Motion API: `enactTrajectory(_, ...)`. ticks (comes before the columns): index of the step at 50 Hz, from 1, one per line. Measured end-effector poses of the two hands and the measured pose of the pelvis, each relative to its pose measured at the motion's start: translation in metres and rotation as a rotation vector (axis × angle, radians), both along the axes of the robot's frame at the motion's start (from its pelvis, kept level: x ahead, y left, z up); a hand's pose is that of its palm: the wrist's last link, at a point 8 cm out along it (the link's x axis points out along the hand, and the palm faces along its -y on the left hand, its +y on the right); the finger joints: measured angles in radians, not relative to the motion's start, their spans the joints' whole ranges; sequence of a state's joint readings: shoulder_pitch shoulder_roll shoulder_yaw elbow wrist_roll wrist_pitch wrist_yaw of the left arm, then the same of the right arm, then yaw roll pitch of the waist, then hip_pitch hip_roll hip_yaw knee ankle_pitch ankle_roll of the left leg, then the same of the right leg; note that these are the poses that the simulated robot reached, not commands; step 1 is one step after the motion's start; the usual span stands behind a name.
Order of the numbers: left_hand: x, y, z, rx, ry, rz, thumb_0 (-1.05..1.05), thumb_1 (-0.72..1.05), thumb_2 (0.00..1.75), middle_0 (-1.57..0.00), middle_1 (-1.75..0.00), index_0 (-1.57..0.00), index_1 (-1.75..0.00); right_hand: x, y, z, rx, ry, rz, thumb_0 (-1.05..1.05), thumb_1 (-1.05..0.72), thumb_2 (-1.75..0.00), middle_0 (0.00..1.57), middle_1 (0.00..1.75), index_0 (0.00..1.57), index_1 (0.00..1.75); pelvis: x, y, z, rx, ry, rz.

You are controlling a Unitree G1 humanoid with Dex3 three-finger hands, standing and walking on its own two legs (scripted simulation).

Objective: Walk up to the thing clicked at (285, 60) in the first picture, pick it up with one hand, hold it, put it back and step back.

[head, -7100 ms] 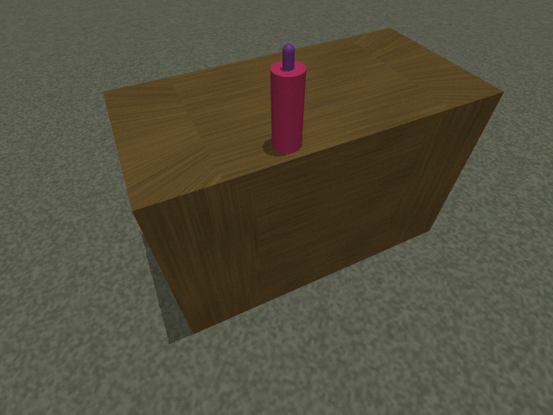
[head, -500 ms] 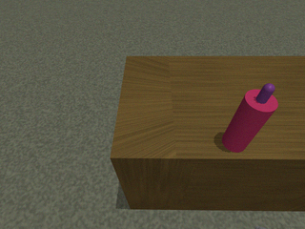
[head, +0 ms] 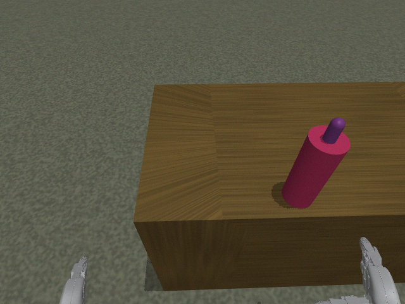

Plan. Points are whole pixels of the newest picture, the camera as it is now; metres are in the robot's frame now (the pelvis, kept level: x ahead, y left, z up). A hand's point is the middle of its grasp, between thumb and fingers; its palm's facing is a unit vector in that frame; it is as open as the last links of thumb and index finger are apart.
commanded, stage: rise first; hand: right
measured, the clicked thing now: (314, 163) +0.39 -0.23 +0.05
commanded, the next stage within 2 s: go down in 1.14 s
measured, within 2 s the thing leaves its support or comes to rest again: neither
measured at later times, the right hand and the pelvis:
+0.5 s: hand (368, 271) +0.18 -0.25 +0.03, palm faces +0.28 +0.89 -0.37, open 17.5 cm; pelvis -0.01 +0.00 +0.00, yaw +0 degrees
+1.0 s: hand (391, 276) +0.16 -0.26 +0.08, palm faces +0.33 +0.85 -0.41, open 17.6 cm; pelvis -0.03 +0.01 +0.00, yaw -1 degrees
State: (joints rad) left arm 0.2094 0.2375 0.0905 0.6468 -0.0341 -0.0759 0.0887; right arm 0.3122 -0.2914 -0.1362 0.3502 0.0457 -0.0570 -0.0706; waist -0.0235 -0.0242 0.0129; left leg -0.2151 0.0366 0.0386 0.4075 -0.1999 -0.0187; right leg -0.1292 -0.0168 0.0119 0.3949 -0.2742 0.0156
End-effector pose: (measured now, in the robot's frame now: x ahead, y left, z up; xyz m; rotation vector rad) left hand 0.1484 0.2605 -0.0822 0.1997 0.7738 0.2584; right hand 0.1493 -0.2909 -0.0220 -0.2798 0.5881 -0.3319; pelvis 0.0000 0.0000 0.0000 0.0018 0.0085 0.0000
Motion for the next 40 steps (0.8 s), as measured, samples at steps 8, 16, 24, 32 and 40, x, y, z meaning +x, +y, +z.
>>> enactTrajectory(8,0.010,-0.008,0.006,-0.018,-0.044,-0.015,0.00,-0.47,0.06,-0.07,-0.06,-0.06,-0.06,0.009,-0.004,0.034,-0.031,-0.146,0.019,-0.01,0.50,-0.06,0.05,0.06,0.05,0.06,0.005,-0.003,0.000,0.003,-0.020,-0.002)
enactTrajectory(16,-0.004,0.000,-0.004,-0.022,0.010,0.010,-0.01,-0.51,0.05,-0.07,-0.05,-0.06,-0.06,0.002,-0.006,0.056,-0.065,-0.205,0.036,-0.01,0.56,-0.05,0.05,0.06,0.05,0.06,0.002,-0.005,0.000,0.003,-0.038,-0.002)
enactTrajectory(24,-0.005,-0.001,0.002,-0.021,-0.026,-0.001,-0.01,-0.53,0.06,-0.07,-0.05,-0.05,-0.06,-0.002,-0.003,0.079,-0.105,-0.302,0.070,-0.01,0.56,-0.05,0.05,0.06,0.05,0.06,-0.006,-0.002,0.000,-0.001,-0.054,-0.006)
enactTrajectory(32,-0.015,0.003,0.000,-0.027,-0.026,0.000,-0.01,-0.54,0.06,-0.06,-0.05,-0.05,-0.06,-0.018,-0.006,0.095,-0.139,-0.362,0.064,-0.01,0.56,-0.04,0.05,0.06,0.05,0.06,-0.014,0.000,0.000,-0.002,-0.068,-0.008)
enactTrajectory(40,-0.022,-0.003,-0.005,-0.048,-0.030,-0.014,-0.01,-0.54,0.06,-0.06,-0.05,-0.05,-0.06,-0.024,-0.006,0.109,-0.179,-0.419,0.073,-0.01,0.57,-0.04,0.05,0.06,0.05,0.06,-0.026,0.003,0.000,-0.006,-0.079,-0.014)
